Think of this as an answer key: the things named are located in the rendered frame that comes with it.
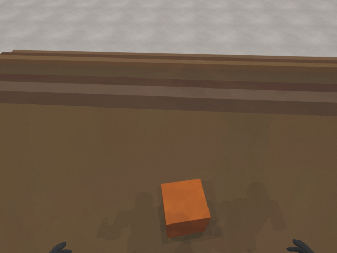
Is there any robot left hand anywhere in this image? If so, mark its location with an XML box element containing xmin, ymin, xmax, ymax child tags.
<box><xmin>50</xmin><ymin>242</ymin><xmax>72</xmax><ymax>253</ymax></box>

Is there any carton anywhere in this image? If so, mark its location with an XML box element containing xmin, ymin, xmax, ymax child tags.
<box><xmin>161</xmin><ymin>179</ymin><xmax>211</xmax><ymax>238</ymax></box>

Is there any robot right hand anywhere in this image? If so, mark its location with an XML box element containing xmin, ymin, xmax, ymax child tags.
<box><xmin>287</xmin><ymin>239</ymin><xmax>314</xmax><ymax>253</ymax></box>

